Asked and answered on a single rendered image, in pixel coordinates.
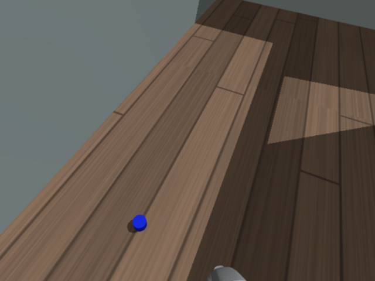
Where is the tin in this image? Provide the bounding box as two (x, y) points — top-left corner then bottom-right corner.
(132, 215), (147, 231)

